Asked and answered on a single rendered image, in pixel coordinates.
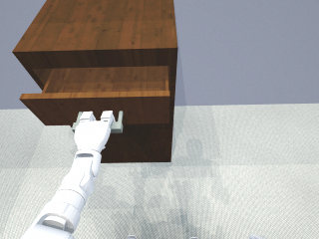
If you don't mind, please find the handle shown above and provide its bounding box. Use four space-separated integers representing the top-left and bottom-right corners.
72 111 124 133

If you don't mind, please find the cabinet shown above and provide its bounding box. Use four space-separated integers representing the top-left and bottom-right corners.
12 0 178 163

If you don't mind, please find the left robot forearm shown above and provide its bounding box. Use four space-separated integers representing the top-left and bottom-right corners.
20 149 102 239

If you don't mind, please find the robot left hand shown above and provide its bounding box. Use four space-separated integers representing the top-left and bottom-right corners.
74 111 116 153

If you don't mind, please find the robot left upper arm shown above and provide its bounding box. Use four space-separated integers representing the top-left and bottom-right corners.
25 224 75 239

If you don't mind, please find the drawer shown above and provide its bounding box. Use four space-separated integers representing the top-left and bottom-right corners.
19 66 170 125

